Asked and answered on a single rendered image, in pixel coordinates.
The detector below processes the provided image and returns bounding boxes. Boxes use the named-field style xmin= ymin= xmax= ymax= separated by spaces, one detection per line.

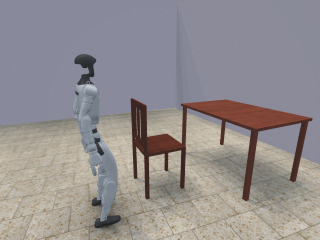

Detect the left robot upper arm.
xmin=73 ymin=97 xmax=79 ymax=115

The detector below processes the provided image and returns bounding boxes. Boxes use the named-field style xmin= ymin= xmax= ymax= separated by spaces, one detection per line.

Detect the robot left forearm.
xmin=74 ymin=113 xmax=83 ymax=136

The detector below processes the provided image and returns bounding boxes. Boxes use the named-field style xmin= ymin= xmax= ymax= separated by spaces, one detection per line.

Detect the robot left hand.
xmin=81 ymin=136 xmax=88 ymax=153

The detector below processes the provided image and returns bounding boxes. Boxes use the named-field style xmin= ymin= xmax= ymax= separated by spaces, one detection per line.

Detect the right robot foot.
xmin=94 ymin=215 xmax=121 ymax=228

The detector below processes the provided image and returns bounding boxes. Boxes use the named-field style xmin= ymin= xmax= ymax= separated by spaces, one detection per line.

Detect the chair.
xmin=130 ymin=98 xmax=186 ymax=199

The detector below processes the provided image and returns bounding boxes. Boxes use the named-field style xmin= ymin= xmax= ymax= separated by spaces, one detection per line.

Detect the robot right hand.
xmin=89 ymin=152 xmax=105 ymax=176

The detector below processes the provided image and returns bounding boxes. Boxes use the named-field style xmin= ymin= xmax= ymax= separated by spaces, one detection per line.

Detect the table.
xmin=181 ymin=99 xmax=313 ymax=201

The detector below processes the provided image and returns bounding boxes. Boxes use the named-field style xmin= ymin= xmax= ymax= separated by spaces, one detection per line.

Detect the right robot thigh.
xmin=94 ymin=139 xmax=118 ymax=189

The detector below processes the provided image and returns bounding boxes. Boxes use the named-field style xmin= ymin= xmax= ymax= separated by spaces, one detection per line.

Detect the robot right forearm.
xmin=81 ymin=116 xmax=98 ymax=154

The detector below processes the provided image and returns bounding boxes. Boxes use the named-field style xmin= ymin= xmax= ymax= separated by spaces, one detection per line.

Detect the right robot upper arm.
xmin=78 ymin=84 xmax=98 ymax=124

